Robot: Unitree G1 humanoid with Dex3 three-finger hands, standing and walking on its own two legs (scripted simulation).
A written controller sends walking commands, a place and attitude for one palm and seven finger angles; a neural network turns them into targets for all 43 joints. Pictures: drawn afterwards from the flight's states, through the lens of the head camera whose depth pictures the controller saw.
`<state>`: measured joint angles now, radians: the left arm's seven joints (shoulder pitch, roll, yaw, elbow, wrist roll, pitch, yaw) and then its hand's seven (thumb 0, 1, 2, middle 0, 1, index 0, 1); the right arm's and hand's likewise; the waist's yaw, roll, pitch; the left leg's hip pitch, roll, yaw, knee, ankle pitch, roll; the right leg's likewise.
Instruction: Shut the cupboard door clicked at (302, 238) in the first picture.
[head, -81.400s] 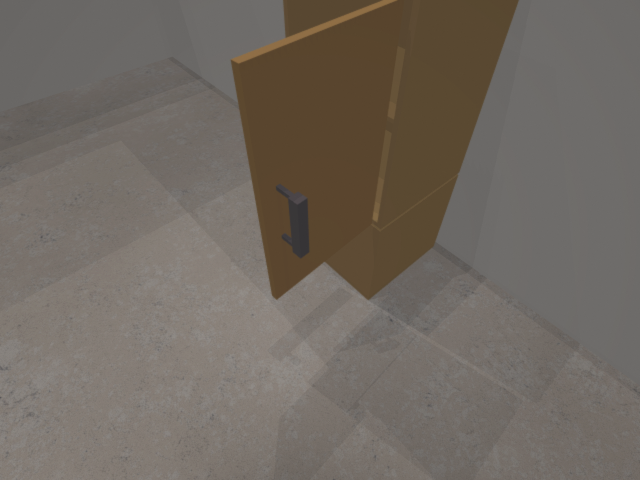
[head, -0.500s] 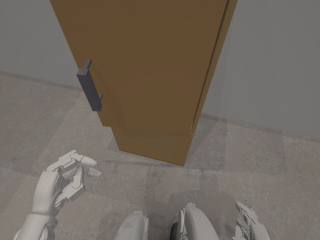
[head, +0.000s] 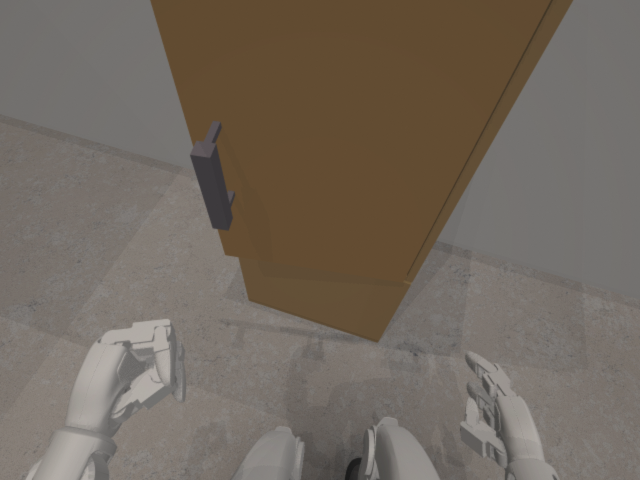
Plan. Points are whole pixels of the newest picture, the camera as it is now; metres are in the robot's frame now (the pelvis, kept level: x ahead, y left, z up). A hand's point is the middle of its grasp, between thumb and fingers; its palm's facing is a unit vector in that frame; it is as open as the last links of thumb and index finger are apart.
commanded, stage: raise the hand and make a fist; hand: left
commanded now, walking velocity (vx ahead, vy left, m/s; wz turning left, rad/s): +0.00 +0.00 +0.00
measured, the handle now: (218, 178) +0.49 +0.19 +0.04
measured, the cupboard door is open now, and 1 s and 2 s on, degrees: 10 10 10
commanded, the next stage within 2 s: bring the fist close to the handle in 0.56 s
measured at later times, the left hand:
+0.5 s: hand (176, 367) +0.23 +0.18 +0.04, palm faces -0.08 -1.00 -0.03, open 3.1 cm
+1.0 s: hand (197, 331) +0.27 +0.16 +0.05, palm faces -0.10 -0.99 -0.04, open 3.1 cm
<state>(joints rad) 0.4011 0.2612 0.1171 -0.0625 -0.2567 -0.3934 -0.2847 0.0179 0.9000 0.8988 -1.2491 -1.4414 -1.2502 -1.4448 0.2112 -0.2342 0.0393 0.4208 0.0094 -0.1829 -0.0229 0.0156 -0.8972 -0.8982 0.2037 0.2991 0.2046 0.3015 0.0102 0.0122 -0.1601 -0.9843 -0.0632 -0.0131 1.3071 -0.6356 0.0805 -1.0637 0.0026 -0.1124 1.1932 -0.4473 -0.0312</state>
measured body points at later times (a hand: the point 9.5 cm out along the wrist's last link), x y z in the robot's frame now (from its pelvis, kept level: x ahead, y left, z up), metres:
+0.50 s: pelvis +0.00 -0.01 +0.00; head +0.09 +0.01 +0.44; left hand +0.23 +0.23 +0.05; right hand +0.19 -0.25 -0.07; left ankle +0.00 +0.06 -0.63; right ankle +0.07 -0.11 -0.63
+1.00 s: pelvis +0.00 -0.02 +0.00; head +0.08 -0.01 +0.44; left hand +0.27 +0.22 +0.05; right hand +0.18 -0.26 -0.08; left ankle -0.01 +0.06 -0.63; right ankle +0.07 -0.11 -0.63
